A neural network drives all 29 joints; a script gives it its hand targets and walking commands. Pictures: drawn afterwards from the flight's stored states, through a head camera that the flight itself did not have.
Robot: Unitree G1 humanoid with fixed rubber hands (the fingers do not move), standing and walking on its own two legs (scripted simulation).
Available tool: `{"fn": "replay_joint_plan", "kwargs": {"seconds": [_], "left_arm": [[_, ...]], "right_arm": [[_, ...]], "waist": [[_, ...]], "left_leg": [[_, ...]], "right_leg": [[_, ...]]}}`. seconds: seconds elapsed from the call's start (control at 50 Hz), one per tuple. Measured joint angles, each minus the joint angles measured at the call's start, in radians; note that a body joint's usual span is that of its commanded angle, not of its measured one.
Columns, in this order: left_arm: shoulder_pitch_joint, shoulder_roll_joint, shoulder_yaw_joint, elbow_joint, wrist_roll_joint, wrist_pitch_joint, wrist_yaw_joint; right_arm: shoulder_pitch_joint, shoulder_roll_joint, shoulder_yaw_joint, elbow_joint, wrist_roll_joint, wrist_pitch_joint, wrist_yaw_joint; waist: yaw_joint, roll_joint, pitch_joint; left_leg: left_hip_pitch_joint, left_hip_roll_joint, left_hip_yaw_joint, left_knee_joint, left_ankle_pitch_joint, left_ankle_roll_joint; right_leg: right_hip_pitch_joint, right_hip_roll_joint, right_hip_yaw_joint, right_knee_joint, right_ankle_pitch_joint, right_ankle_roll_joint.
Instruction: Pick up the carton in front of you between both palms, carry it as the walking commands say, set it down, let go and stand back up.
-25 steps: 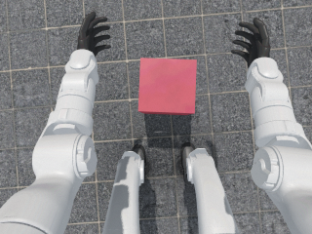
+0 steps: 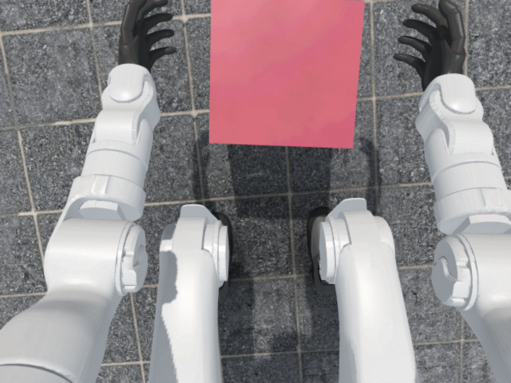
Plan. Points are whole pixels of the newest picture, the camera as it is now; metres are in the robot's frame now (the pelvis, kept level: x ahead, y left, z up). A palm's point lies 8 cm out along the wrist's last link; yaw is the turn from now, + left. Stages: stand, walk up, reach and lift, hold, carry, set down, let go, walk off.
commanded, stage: reach and lift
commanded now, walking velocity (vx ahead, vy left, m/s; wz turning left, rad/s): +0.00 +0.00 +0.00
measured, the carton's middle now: (278, 90) +0.49 -0.02 -0.32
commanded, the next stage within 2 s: none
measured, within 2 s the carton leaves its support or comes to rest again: leaves its support in 1.10 s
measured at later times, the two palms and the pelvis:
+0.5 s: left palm (165, 75) +0.51 +0.16 -0.25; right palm (394, 78) +0.49 -0.20 -0.25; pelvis -0.01 +0.00 -0.07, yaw +1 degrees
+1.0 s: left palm (186, 72) +0.51 +0.13 -0.24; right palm (378, 73) +0.50 -0.17 -0.24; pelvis -0.02 +0.00 -0.07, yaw +1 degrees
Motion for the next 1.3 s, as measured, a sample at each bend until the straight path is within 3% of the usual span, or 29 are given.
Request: {"fn": "replay_joint_plan", "kwargs": {"seconds": [0.22,0.46,0.66,0.82,0.88,1.02,1.12,1.2,1.3], "left_arm": [[-0.197,0.036,-0.045,0.197,-0.054,-0.032,0.002],[-0.2,0.046,-0.118,0.19,-0.127,-0.07,0.02],[-0.189,0.003,-0.089,0.217,-0.101,-0.078,0.024],[-0.244,-0.033,-0.127,0.244,-0.107,-0.09,0.032],[-0.257,-0.048,-0.107,0.263,-0.097,-0.1,0.066],[-0.31,-0.062,-0.047,0.318,-0.045,-0.064,0.064],[-0.255,-0.072,-0.039,0.253,-0.043,-0.015,0.072],[-0.17,-0.084,-0.047,0.146,-0.06,0.023,0.083],[-0.05,-0.125,0.014,-0.004,-0.008,0.09,0.076]], "right_arm": [[-0.211,-0.031,0.051,0.21,0.033,-0.029,-0.02],[-0.225,-0.063,0.13,0.217,0.103,-0.068,-0.025],[-0.21,-0.032,0.117,0.231,0.071,-0.073,-0.027],[-0.272,-0.005,0.169,0.256,0.088,-0.082,-0.036],[-0.29,0.008,0.156,0.281,0.084,-0.089,-0.068],[-0.34,0.017,0.094,0.339,0.047,-0.055,-0.08],[-0.301,0.025,0.085,0.281,0.028,0.004,-0.082],[-0.215,0.042,0.08,0.163,0.036,0.05,-0.093],[-0.092,0.09,0.021,0.0,-0.017,0.125,-0.075]], "waist": [[0.007,-0.004,0.189],[0.012,-0.005,0.259],[0.009,0.007,0.22],[0.01,0.005,0.232],[0.009,0.006,0.232],[0.009,0.001,0.24],[0.009,0.005,0.221],[0.012,0.003,0.177],[0.01,0.005,0.08]], "left_leg": [[-0.079,-0.001,0.005,0.16,0.016,-0.008],[-0.089,0.0,0.005,0.258,-0.021,-0.011],[-0.088,0.0,0.011,0.235,-0.015,-0.007],[-0.09,-0.002,0.01,0.213,0.003,-0.007],[-0.091,-0.005,0.008,0.207,0.007,-0.008],[-0.089,-0.019,0.001,0.223,0.011,-0.015],[-0.088,-0.029,0.0,0.258,-0.007,-0.019],[-0.084,-0.042,-0.008,0.269,-0.017,-0.032],[-0.051,-0.058,-0.017,0.238,-0.022,-0.042]], "right_leg": [[-0.085,0.005,0.003,0.163,0.02,0.002],[-0.096,-0.007,-0.004,0.264,-0.019,-0.008],[-0.096,-0.008,0.001,0.242,-0.015,-0.005],[-0.097,-0.004,0.003,0.22,0.005,-0.003],[-0.098,-0.002,0.003,0.213,0.009,-0.001],[-0.094,0.003,0.004,0.228,0.01,0.0],[-0.093,0.01,0.008,0.264,-0.008,0.006],[-0.092,0.028,0.015,0.275,-0.015,0.015],[-0.06,0.046,0.025,0.244,-0.019,0.026]]}}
